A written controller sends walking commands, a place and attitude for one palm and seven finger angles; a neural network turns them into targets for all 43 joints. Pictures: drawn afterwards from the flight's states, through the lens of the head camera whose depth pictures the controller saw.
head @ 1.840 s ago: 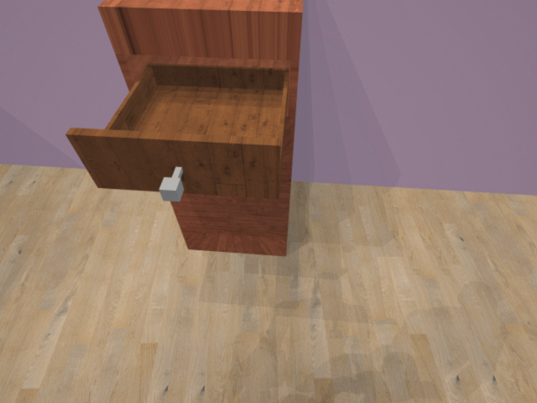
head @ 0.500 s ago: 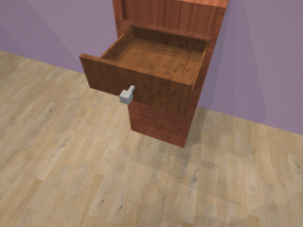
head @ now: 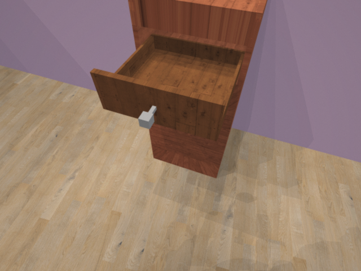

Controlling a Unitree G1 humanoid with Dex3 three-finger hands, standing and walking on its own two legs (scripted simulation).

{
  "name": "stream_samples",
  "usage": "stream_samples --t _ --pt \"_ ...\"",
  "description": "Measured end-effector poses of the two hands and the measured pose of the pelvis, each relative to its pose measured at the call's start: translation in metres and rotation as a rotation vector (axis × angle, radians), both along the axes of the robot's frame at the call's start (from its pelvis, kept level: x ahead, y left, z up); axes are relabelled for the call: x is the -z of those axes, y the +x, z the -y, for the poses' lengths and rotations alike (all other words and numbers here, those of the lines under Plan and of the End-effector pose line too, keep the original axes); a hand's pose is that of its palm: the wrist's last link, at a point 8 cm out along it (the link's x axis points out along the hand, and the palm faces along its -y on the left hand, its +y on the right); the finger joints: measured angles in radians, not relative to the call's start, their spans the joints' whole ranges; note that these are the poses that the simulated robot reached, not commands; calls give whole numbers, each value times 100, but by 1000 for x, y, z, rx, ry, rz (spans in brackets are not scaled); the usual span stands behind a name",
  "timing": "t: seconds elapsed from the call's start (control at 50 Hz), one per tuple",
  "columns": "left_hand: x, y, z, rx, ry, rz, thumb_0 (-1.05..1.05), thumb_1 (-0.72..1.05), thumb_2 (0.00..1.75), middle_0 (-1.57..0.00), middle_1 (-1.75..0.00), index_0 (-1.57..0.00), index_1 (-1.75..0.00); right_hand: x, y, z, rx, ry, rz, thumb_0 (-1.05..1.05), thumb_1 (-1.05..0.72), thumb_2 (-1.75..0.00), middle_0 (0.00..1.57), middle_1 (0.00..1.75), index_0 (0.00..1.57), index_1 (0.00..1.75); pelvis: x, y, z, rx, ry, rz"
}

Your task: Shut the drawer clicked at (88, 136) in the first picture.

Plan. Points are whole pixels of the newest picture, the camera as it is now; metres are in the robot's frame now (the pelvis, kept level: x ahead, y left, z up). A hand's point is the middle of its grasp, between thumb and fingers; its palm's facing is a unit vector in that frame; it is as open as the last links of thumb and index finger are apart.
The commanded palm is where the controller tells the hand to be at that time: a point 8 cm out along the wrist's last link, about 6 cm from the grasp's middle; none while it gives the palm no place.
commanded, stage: look at it before walking up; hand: left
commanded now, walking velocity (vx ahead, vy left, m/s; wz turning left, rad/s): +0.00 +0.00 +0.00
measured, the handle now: (149, 115) +0.49 +0.12 +0.03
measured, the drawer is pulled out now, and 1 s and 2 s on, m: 0.30 0.30 0.30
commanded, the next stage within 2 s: turn to face it in 0.10 s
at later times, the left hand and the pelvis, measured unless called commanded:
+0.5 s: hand out of the picture +0.02 +0.19 -0.18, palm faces +0.01 -0.98 -0.20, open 7.4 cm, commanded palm none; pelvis -0.01 +0.00 -0.01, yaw -5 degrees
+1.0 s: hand out of the picture +0.10 +0.19 -0.17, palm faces -0.14 -0.97 -0.22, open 7.4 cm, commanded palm none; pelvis -0.02 +0.00 +0.00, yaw -12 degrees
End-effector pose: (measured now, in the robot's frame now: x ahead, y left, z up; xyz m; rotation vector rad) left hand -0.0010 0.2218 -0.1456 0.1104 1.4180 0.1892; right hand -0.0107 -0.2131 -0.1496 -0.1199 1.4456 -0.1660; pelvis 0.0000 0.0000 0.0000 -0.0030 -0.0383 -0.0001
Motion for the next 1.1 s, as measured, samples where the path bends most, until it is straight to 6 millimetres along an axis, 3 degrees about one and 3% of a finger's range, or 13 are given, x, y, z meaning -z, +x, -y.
stream_samples --t 0.44,0.7,0.84,0.98,1.1 --pt "5 8 -7 32 2 -14 0 91 90 -20 -30 -20 -30 3 -5 6 70 -30 21 0 -91 -90 20 30 20 29 6 -4 -1 62 -3 -8" --pt "1 58 -24 138 51 91 0 91 90 -20 -30 -20 -30 3 -7 30 123 -85 63 0 -91 -90 20 30 20 29 11 -13 -2 117 0 -31" --pt "7 81 -32 178 33 117 0 91 90 -20 -30 -20 -30 -8 5 25 124 -126 139 0 -91 -90 20 30 20 29 11 -13 -14 162 2 -32" --pt "-7 103 -16 231 24 151 0 91 90 -20 -30 -20 -30 -11 -5 22 131 -88 120 0 -91 -90 20 30 20 29 2 -18 -5 197 -9 -50" --pt "-5 103 6 291 55 168 0 91 90 -20 -30 -20 -30 13 -20 41 202 -46 105 0 -91 -90 20 30 21 30 15 -21 14 230 10 -52"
